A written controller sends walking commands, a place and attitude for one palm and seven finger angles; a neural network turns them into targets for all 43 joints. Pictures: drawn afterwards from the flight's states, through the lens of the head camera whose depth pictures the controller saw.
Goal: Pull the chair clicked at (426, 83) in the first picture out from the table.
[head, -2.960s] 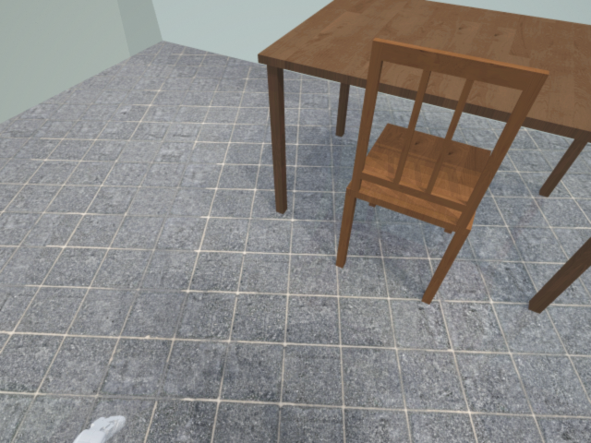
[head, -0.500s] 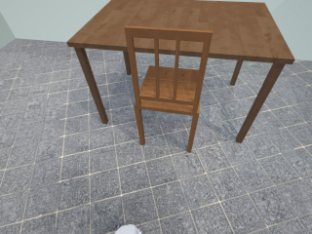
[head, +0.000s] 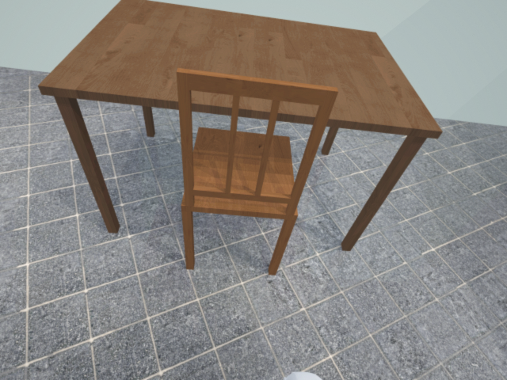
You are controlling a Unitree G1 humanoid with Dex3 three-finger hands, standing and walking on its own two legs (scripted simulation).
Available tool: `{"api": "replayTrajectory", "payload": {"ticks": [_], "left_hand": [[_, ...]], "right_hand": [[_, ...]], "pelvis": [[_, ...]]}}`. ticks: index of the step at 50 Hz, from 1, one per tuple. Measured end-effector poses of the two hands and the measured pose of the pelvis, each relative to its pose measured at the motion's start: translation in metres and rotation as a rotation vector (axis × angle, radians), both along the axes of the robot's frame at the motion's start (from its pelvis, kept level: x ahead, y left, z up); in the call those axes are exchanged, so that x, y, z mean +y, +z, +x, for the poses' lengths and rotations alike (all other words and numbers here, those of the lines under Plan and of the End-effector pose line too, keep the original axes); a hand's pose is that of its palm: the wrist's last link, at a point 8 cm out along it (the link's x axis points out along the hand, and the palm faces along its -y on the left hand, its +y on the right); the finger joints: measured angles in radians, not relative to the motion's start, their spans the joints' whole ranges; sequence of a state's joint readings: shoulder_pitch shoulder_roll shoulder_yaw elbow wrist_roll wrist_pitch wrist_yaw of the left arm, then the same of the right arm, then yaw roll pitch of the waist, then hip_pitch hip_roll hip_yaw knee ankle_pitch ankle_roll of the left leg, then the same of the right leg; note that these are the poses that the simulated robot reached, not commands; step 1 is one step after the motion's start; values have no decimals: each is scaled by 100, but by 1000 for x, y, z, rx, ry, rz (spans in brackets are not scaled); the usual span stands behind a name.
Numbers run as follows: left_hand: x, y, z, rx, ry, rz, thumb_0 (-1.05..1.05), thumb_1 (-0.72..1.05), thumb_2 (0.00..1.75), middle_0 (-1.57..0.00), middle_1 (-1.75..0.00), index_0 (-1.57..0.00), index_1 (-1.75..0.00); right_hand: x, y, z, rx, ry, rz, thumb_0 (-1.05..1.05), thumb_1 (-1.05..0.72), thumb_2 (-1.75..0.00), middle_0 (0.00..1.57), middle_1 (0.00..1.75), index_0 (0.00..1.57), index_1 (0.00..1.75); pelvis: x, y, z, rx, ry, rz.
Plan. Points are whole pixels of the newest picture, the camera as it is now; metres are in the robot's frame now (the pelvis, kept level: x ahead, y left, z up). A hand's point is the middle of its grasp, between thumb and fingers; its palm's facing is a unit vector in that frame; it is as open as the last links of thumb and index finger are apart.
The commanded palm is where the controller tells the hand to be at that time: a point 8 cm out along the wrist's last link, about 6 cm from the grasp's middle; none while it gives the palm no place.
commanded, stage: take the last steps up to it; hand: left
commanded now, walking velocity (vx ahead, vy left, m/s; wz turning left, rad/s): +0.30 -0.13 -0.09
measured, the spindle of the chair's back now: (231, 149) +0.70 +0.09 -0.08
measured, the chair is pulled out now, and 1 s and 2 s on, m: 0.00 0.00 0.00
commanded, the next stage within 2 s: come to a stop and stand still in 0.48 s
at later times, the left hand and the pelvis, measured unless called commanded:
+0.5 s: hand (210, 315) +0.29 +0.09 -0.20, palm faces -0.11 -0.99 -0.11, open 7.3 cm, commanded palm none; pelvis +0.18 -0.06 -0.03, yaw -2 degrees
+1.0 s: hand (200, 327) +0.26 +0.10 -0.18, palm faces +0.06 -0.97 -0.25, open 7.4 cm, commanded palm none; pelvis +0.26 -0.08 -0.01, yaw -1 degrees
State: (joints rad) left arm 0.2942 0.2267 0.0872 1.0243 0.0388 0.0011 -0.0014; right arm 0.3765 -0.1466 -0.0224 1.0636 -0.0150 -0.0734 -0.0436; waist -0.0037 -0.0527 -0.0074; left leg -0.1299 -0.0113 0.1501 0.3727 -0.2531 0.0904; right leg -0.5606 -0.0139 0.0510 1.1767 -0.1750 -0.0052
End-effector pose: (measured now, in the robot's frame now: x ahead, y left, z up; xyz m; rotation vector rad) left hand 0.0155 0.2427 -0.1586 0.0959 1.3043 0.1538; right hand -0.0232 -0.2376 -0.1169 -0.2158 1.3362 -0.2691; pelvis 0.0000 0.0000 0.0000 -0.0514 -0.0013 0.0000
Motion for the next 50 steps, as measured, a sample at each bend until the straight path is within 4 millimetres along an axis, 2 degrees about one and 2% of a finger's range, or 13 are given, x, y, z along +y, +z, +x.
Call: {"api": "replayTrajectory", "payload": {"ticks": [5, 11, 17, 22, 25, 27, 29, 33, 36, 39, 44, 47, 50], "left_hand": [[-3, -4, 33, 41, -32, -17, 1, 91, 90, -20, -30, -19, -30], [-26, -10, 77, 83, -83, -57, 1, 91, 90, -20, -30, -19, -30], [-48, -12, 151, 45, -140, -53, 1, 94, 90, -20, -30, -20, -30], [-83, -14, 231, -46, -189, -57, 1, 93, 90, -20, -30, -20, -30], [-103, -17, 272, -116, -184, -46, 1, 92, 90, -20, -30, -20, -30], [-112, -16, 285, -148, -158, -38, 1, 92, 90, -20, -30, -20, -30], [-116, -11, 288, -148, -122, -29, 0, 91, 89, -20, -30, -20, -30], [-107, 5, 296, -148, -64, 46, -3, 95, 89, -20, -30, -20, -30], [-106, 12, 294, -101, -71, 80, -2, 95, 89, -20, -30, -20, -30], [-105, 16, 287, -58, -56, 95, -2, 94, 89, -20, -30, -20, -30], [-102, 18, 265, 11, -8, 99, 0, 92, 89, -20, -30, -20, -30], [-99, 17, 249, 57, 14, 96, 0, 91, 89, -20, -30, -20, -30], [-93, 15, 234, 99, 27, 91, 0, 91, 89, -20, -30, -20, -30]], "right_hand": [[25, -2, -34, 139, -82, 39, 0, -92, -90, 19, 30, 20, 30], [59, -2, -57, 275, -173, 115, 1, -91, -90, 20, 30, 20, 30], [75, 1, -53, 385, -234, 185, 1, -90, -90, 20, 30, 20, 30], [64, -4, -28, 455, -265, 225, 1, -90, -90, 20, 30, 20, 30], [42, -18, 1, 471, -271, 236, 1, -90, -90, 20, 30, 20, 30], [21, -28, 33, 441, -254, 230, 1, -90, -90, 20, 30, 20, 30], [-4, -34, 77, 364, -220, 207, 1, -90, -90, 20, 30, 20, 30], [-50, -40, 182, 155, -113, 148, 1, -91, -90, 20, 30, 20, 30], [-70, -42, 254, 9, -59, 124, 1, -91, -90, 19, 30, 19, 30], [-83, -44, 306, -74, -20, 109, 1, -93, -90, 19, 30, 19, 30], [-84, -41, 361, -135, 44, 118, 1, -93, -90, 19, 30, 19, 30], [-77, -37, 378, -146, 70, 124, 1, -92, -90, 19, 30, 19, 30], [-68, -35, 384, -143, 89, 130, 1, -92, -90, 19, 30, 19, 30]], "pelvis": [[3, -1, 28, -2, -19, 1], [-3, -4, 64, 1, -31, 8], [-20, -9, 104, 9, -30, 14], [-40, -19, 145, 18, -35, 19], [-58, -30, 177, 14, -35, 35], [-68, -32, 192, 8, -34, 32], [-76, -27, 205, -1, -27, 33], [-88, -16, 228, 8, -12, 35], [-91, -12, 240, 16, -13, 40], [-90, -12, 248, 10, -19, 44], [-86, -11, 255, -3, -24, 62], [-83, -10, 256, -3, -22, 73], [-78, -10, 255, 4, -18, 78]]}}
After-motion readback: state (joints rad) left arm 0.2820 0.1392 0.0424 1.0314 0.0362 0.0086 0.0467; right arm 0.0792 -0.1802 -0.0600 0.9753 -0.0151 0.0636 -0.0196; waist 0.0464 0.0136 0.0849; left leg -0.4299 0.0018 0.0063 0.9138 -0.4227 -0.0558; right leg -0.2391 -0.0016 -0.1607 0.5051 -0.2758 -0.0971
